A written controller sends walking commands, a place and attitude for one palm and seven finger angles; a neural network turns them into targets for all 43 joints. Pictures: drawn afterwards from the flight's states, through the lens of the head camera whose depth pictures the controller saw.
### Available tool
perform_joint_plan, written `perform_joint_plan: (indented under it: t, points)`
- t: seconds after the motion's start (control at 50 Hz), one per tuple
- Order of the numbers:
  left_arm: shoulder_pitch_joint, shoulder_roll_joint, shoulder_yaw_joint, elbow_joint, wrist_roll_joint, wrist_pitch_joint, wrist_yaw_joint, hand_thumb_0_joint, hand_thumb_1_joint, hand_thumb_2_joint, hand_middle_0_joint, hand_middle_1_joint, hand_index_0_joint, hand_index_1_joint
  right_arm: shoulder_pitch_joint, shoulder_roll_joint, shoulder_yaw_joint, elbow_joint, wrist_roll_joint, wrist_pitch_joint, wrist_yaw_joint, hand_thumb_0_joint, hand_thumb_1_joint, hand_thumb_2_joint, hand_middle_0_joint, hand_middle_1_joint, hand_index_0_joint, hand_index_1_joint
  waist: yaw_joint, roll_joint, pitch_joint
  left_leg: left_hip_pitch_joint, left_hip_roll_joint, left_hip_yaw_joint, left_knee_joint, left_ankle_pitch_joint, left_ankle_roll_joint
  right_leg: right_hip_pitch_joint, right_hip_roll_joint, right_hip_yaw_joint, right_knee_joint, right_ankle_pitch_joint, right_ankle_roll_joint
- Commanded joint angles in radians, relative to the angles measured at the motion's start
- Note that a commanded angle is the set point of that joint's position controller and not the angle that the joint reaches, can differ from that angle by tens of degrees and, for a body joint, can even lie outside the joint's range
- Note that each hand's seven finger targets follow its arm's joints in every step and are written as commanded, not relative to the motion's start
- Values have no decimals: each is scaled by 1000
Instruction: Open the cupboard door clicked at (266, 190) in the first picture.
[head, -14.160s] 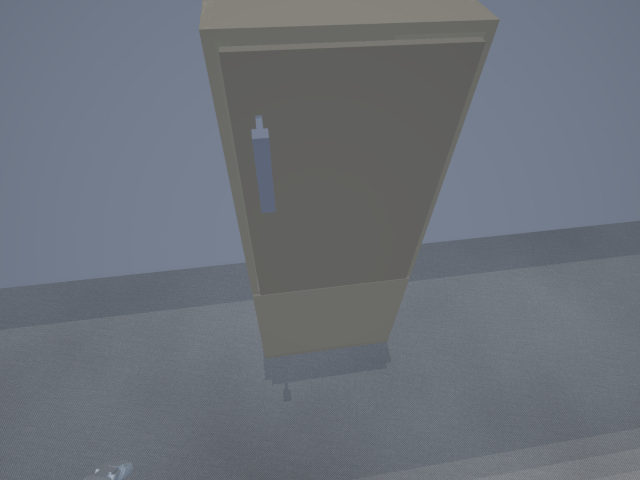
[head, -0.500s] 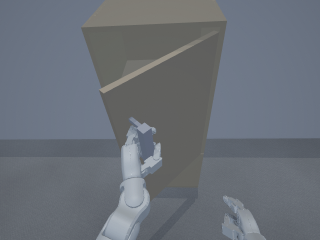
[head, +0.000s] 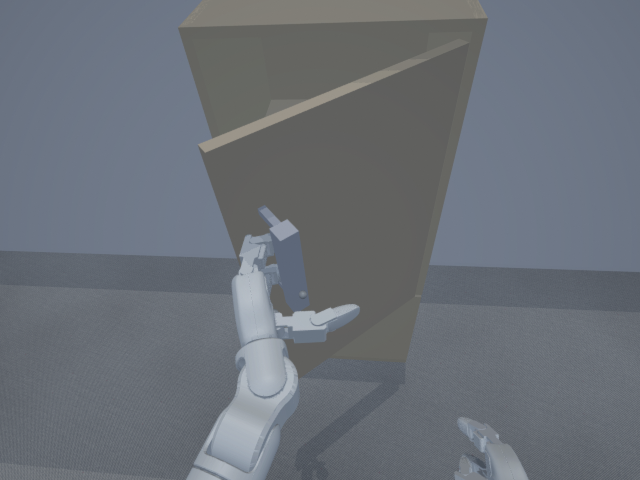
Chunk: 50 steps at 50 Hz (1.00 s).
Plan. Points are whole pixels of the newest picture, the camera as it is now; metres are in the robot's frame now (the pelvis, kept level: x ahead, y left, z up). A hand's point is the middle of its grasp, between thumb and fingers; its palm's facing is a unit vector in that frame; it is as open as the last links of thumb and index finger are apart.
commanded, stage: open thumb and fingers to let go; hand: left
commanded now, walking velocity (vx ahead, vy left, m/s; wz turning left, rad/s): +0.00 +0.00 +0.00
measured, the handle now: (282, 260) +0.36 +0.07 +0.10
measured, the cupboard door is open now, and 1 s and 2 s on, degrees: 41 43 43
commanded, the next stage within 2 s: slide the hand sideways off the handle in 0.34 s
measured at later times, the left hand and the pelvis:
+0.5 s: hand (306, 296) +0.31 +0.03 +0.10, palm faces +0.20 -0.98 -0.04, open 15.8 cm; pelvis -0.02 +0.01 +0.00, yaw +0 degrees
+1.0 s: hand (297, 330) +0.26 +0.04 +0.10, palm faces -0.15 -0.99 +0.02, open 16.4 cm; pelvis -0.01 +0.03 +0.00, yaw -3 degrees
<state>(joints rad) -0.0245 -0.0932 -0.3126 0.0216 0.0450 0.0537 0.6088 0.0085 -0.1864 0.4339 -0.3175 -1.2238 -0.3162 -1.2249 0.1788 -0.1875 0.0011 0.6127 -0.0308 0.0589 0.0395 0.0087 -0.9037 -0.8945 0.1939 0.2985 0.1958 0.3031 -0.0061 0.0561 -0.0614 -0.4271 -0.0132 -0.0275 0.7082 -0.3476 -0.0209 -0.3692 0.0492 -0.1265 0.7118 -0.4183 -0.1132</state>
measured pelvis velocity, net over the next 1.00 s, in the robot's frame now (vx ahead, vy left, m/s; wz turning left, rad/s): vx -0.01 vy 0.03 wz -0.06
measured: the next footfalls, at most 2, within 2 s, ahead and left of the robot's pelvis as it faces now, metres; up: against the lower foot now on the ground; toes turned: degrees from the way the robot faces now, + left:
none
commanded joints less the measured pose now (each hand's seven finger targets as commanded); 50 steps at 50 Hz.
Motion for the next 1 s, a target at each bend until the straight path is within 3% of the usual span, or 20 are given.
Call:
perform_joint_plan:
  t: [0.0,0.02,0.1,0.14,0.16,0.24,0.3,0.42,0.44,0.46,0.48,0.54,0.56,0.62,0.66,0.7,0.72,0.76,0.82,0.98]
  points:
    - [-199,-237,-49,-249,22,-70,9,0,-500,300,-275,-1050,-275,-1050,-133,-55,-16,-177,-2,-72,-1,0,-900,-900,200,300,200,300,6,-151,-260,120,-13,-9,-8,243,33,92,-109,143,-144,529,116]
    - [-179,-235,-46,-227,22,-66,7,0,-500,300,-267,-1000,-267,-1000,-135,-56,-15,-177,-3,-72,-1,0,-900,-900,200,300,200,300,13,-149,-242,110,-13,-11,-13,237,32,92,-108,140,-147,521,114]
    - [-278,-233,-40,-184,19,-77,16,0,-500,300,-233,-800,-233,-800,-146,-58,-11,-164,-4,-83,-7,0,-900,-900,200,300,200,300,-11,-174,-175,103,-17,-10,-8,169,36,32,-115,166,-208,352,119]
    - [-274,-220,-19,-151,16,-79,18,0,-500,300,-217,-700,-217,-700,-156,-61,-11,-157,-5,-83,-10,0,-900,-900,200,300,200,300,0,-168,-161,100,-18,-11,-14,155,34,32,-118,175,-226,300,113]
    - [-319,-221,-22,-138,17,-82,21,0,-500,300,-208,-650,-208,-650,-159,-60,-9,-152,-4,-83,-10,0,-900,-900,200,300,200,300,-8,-166,-149,98,-19,-12,-13,146,35,18,-120,178,-233,272,113]
    - [-346,-214,-5,-110,24,-89,28,0,-500,300,-175,-450,-175,-450,-157,-55,-10,-146,-9,-84,-9,0,-900,-900,200,300,200,300,4,-115,-194,112,-21,-8,-19,153,34,26,-116,173,-220,265,106]
    - [-371,-222,-6,-87,22,-95,28,0,-500,300,-150,-300,-150,-300,-153,-54,-10,-147,-10,-81,-8,0,-900,-900,200,300,200,300,-2,-138,-202,110,-20,-8,-21,157,35,27,-113,165,-213,280,107]
    - [-412,-223,11,-43,11,-91,37,0,-500,300,-150,-300,-150,-300,-163,-54,-9,-141,-10,-70,-11,0,-900,-900,200,300,200,300,2,-175,-195,108,-16,-10,-31,156,35,27,-102,144,-210,262,103]
    - [-380,-151,-229,-63,91,-135,-187,0,-500,300,-150,-300,-150,-300,-76,-104,-10,-138,-9,-42,3,0,-900,-900,200,300,200,300,-85,-209,-108,142,-30,-11,-72,203,58,8,-77,152,-164,403,101]
    - [-434,-84,-157,-98,49,-192,-299,0,-500,300,-150,-300,-150,-300,-65,-99,-14,-174,7,-42,-4,0,-900,-900,200,300,200,300,-65,-194,-183,131,-29,-13,-62,233,67,33,-78,147,-124,490,105]
    - [-447,-31,-132,-114,37,-230,-370,0,-500,300,-150,-300,-150,-300,-60,-101,-13,-182,9,-40,-16,0,-900,-900,200,300,200,300,-48,-170,-253,129,-32,-12,-52,249,68,77,-86,159,-95,555,106]
    - [-421,-47,-153,-140,-22,-281,-527,0,-500,300,-150,-300,-150,-300,-48,-88,-3,-215,27,-52,-26,0,-900,-900,200,300,200,300,-54,-49,-287,187,-29,-2,-35,255,69,58,-84,145,-91,540,93]
    - [-408,-79,-161,-124,-55,-281,-545,0,-500,300,-150,-300,-150,-300,-49,-84,3,-225,34,-62,-28,0,-900,-900,200,300,200,300,-58,-75,-268,185,-27,-9,-37,226,69,40,-75,135,-105,479,92]
    - [-379,-84,-95,-62,-135,-265,-524,0,-500,300,-150,-300,-150,-300,-79,-88,8,-232,49,-86,-32,0,-900,-900,200,300,200,300,-46,-172,-169,147,-17,-20,-58,104,59,-18,-62,131,-175,222,94]
    - [-391,-62,-48,-62,-148,-260,-481,0,-500,300,-150,-300,-150,-300,-88,-95,8,-230,49,-94,-34,0,-900,-900,200,300,200,300,-35,-211,-146,126,-16,-18,-70,59,56,-23,-69,150,-208,117,100]
    - [-366,-42,-24,-58,-124,-255,-443,0,-500,300,-150,-300,-150,-300,-84,-95,4,-227,46,-97,-30,0,-900,-900,200,300,200,300,-23,-215,-143,132,-12,-15,-80,73,57,-18,-66,143,-204,120,97]
    - [-351,-31,-24,-77,-103,-257,-426,0,-500,300,-150,-300,-150,-300,-83,-98,3,-232,45,-95,-23,0,-900,-900,200,300,200,300,-8,-161,-151,141,-12,-13,-87,87,57,-16,-62,135,-188,130,89]
    - [-301,-32,-31,-101,-63,-261,-404,0,-500,300,-150,-300,-150,-300,-73,-90,2,-239,40,-95,-14,0,-900,-900,200,300,200,300,2,-124,-179,162,-5,-8,-89,133,58,-6,-55,119,-154,204,81]
    - [-204,-1,-14,-124,-36,-259,-396,0,-500,300,-150,-300,-150,-300,-72,-92,1,-255,39,-84,-5,0,-900,-900,200,300,200,300,21,-124,-173,151,0,-2,-95,158,57,18,-50,114,-142,247,76]
    - [-61,30,4,-263,-44,-230,-403,0,-500,300,-150,-300,-150,-300,-94,-84,11,-291,38,-66,-12,0,-900,-900,200,300,200,300,23,-119,-124,157,5,13,-107,159,58,38,-47,120,-163,263,79]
